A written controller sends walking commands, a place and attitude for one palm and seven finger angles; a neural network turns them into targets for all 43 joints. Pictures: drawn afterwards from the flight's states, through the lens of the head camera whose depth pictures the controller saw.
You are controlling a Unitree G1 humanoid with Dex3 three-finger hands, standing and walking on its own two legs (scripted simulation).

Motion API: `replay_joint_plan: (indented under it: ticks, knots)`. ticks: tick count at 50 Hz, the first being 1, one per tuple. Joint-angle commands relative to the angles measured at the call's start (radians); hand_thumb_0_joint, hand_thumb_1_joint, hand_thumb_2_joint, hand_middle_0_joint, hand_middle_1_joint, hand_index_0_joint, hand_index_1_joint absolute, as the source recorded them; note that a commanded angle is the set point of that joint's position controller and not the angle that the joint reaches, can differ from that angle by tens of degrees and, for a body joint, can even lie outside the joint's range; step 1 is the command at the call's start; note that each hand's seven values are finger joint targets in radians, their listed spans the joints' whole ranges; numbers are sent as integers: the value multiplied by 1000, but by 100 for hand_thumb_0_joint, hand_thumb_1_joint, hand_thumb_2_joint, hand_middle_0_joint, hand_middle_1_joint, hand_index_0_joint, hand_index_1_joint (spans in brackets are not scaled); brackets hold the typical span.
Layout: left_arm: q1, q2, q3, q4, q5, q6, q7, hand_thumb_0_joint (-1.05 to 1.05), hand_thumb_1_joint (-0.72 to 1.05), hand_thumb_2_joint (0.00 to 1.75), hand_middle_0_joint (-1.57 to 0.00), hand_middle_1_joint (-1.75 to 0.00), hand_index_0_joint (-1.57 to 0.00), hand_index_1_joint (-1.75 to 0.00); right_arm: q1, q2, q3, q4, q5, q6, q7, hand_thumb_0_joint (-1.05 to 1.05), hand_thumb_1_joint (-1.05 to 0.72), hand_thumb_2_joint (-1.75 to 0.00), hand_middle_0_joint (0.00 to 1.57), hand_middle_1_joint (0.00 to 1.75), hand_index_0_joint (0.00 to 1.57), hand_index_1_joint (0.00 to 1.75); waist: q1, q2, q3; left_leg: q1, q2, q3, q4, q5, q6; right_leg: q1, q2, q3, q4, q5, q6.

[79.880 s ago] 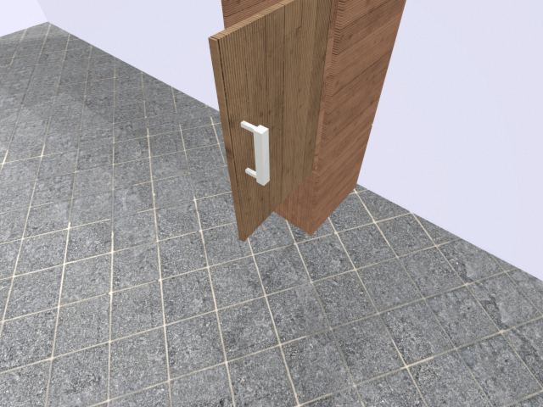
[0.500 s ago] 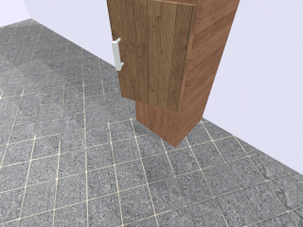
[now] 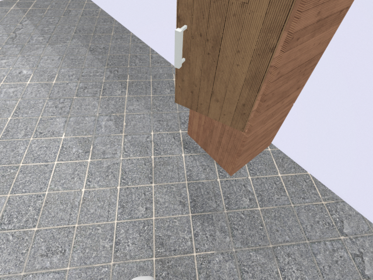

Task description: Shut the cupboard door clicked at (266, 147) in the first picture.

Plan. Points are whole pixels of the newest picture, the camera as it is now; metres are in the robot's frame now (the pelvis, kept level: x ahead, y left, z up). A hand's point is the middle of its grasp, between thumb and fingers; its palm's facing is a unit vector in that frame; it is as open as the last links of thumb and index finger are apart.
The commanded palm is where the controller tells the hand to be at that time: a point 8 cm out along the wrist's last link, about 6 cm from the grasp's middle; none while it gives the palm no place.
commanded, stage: walk to a spot facing it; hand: left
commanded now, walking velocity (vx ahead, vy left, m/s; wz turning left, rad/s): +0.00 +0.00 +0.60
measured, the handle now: (181, 47) +0.92 +0.06 +0.00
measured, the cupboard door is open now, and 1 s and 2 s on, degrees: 21 21 21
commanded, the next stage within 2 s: turn to face it in 1.98 s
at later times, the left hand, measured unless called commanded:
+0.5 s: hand out of the picture +0.04 +0.20 -0.14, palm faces +0.28 -0.90 -0.33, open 7.4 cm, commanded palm none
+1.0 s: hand out of the picture -0.11 +0.18 -0.17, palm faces +0.60 -0.75 -0.26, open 7.4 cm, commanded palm none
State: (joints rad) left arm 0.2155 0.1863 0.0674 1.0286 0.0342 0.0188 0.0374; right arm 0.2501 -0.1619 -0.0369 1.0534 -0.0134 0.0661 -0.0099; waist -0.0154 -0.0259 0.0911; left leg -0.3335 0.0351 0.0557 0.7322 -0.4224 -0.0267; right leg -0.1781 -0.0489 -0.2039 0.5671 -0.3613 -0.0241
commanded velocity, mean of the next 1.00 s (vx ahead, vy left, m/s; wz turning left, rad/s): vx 0.02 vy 0.00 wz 0.60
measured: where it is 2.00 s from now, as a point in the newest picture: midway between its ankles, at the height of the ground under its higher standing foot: outside the picture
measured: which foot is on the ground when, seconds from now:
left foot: down 0.00-0.44, up 0.46-0.84, down 0.86-1.00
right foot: down 0.00-0.04, up 0.06-0.42, down 0.44-0.84, up 0.86-1.00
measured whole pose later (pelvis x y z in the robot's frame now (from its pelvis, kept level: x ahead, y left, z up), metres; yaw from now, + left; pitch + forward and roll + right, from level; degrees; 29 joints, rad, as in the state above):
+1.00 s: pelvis -0.01 -0.02 +0.00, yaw +35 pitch +0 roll +0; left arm 0.23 0.26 0.09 0.91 0.03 0.07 0.02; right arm 0.12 -0.21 -0.03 0.87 -0.03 0.04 0.00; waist 0.02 -0.05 0.12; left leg -0.31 -0.01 0.00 0.57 -0.27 0.02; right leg -0.45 -0.10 -0.05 1.10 -0.47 0.06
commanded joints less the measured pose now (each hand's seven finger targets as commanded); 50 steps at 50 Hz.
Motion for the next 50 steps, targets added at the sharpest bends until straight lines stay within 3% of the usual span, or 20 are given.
replay_joint_plan:
  ticks: [1,2,3,5,10,15,19,20,21,22,23,24,28,37,40,41,42,43,45,50]
  knots:
    - [48,130,40,-93,-20,-3,-3,0,90,90,-20,-30,-20,-30,121,-178,-37,-71,-15,-45,2,0,-90,-90,20,30,20,30,-35,274,-97,211,190,-300,-341,614,94,-192,-109,30,251,190,33]
    - [-2,99,23,-132,-23,6,-1,0,90,90,-20,-30,-20,-30,157,-247,-56,-69,-20,-40,-9,0,-90,-90,20,30,20,30,-57,396,-90,226,353,-517,-413,861,218,-326,-11,93,437,-297,68]
    - [-30,121,27,-148,-14,15,1,0,90,90,-20,-30,-20,-30,162,-261,-58,-66,-26,-33,-13,0,-90,-90,20,30,20,30,-63,261,-110,169,362,-481,-431,583,253,-289,-24,192,540,-262,43]
    - [-67,122,39,-151,-6,21,-7,0,90,90,-20,-30,-20,-30,65,-236,-54,-109,-26,-40,-19,0,-90,-90,20,30,20,30,-31,233,-64,70,271,-462,-473,274,197,-342,-37,226,583,-120,48]
    - [-51,108,32,-166,-11,7,-20,0,90,90,-20,-30,-20,-30,27,-237,-56,-134,-21,-51,-24,0,-90,-90,20,30,20,30,-11,122,-138,193,183,-370,-415,450,180,-346,-6,219,463,-30,80]
    - [-78,109,24,-205,-14,8,-16,0,90,90,-20,-30,-20,-30,26,-251,-71,-149,-23,-39,-15,0,-90,-90,20,30,20,30,-25,196,-163,200,160,-414,-390,493,186,-275,30,212,276,-67,85]
    - [16,135,28,-192,-21,4,-11,0,90,90,-20,-30,-20,-30,-44,-255,-82,-184,-17,-25,-6,0,-90,-90,20,30,20,30,19,221,-170,67,96,-418,-345,442,139,-47,74,185,3,28,73]
    - [65,157,37,-185,-20,-1,-8,0,90,90,-20,-30,-20,-30,-73,-239,-82,-200,-8,-23,-3,0,-90,-90,20,30,20,30,49,173,-175,-28,59,-408,-314,324,107,74,55,194,-132,115,67]
    - [95,229,50,-187,-7,-11,-2,0,90,90,-20,-30,-20,-30,-69,-194,-79,-212,3,-22,4,0,-90,-90,20,30,20,30,64,9,-177,-180,-28,-333,-181,139,47,200,-98,349,-284,60,24]
    - [67,309,63,-202,6,-14,3,0,90,90,-20,-30,-20,-30,-65,-137,-74,-231,3,-25,7,0,-90,-90,20,30,20,30,64,-254,-133,-315,-159,-140,104,-114,-27,164,-379,642,-362,60,-92]
    - [13,289,47,-211,-1,-13,7,0,90,90,-20,-30,-20,-30,-67,-188,-82,-225,-11,-20,11,0,-90,-90,20,30,20,30,36,-175,-91,-272,-93,-161,336,-164,-13,-4,-438,601,-345,113,-148]
    - [-54,243,34,-232,-2,-17,5,0,90,90,-20,-30,-20,-30,-23,-176,-79,-213,-17,-15,23,0,-90,-90,20,30,20,30,-7,-101,-64,-265,-73,-170,437,-88,-7,-59,-371,496,-326,84,-151]
    - [-38,176,22,-231,-10,-33,6,0,90,90,-20,-30,-20,-30,-57,-155,-65,-208,-7,-9,35,0,-90,-90,20,30,20,30,-17,-172,-67,-283,-34,-78,448,13,-48,73,-235,242,-180,663,-98]
    - [106,238,52,-193,1,-25,5,0,90,90,-20,-30,-20,-30,-183,-123,-39,-253,2,-14,40,0,-90,-90,20,30,20,30,53,-189,-96,-142,-18,25,51,-26,-24,181,-303,170,-100,775,-103]
    - [84,242,57,-196,-8,-24,-2,0,90,90,-20,-30,-20,-30,-99,-147,-42,-237,-1,-29,35,0,-90,-90,20,30,20,30,4,-138,-146,60,-44,44,-192,138,-1,114,-284,109,27,739,-50]
    - [80,224,53,-199,-14,-22,-5,0,90,90,-20,-30,-20,-30,-17,-191,-54,-217,-6,-37,37,0,-90,-90,20,30,20,30,-38,-29,-201,244,1,-15,-309,347,17,7,-251,55,190,599,0]
    - [83,154,38,-233,-25,-16,-14,0,90,90,-20,-30,-20,-30,53,-316,-83,-205,-15,-47,27,0,-90,-90,20,30,20,30,-71,287,-251,435,285,-377,-326,748,144,-296,-100,20,414,-41,84]
    - [15,131,18,-268,-18,-5,-8,0,90,90,-20,-30,-20,-30,116,-360,-92,-186,-5,-38,15,0,-90,-90,20,30,20,30,-99,323,-265,444,397,-488,-319,1061,256,-396,-56,131,550,-329,88]
    - [-31,151,32,-267,-9,8,-5,0,90,90,-20,-30,-20,-30,47,-302,-71,-198,-14,-38,3,0,-90,-90,20,30,20,30,-71,246,-177,281,297,-357,-357,710,234,-384,-75,190,587,-202,75]
    - [-3,139,34,-224,-10,12,-31,0,90,90,-20,-30,-20,-30,-66,-262,-52,-232,-18,-45,-9,0,-90,-90,20,30,20,30,-11,184,-116,171,173,-319,-413,318,171,-349,-43,195,488,-49,95]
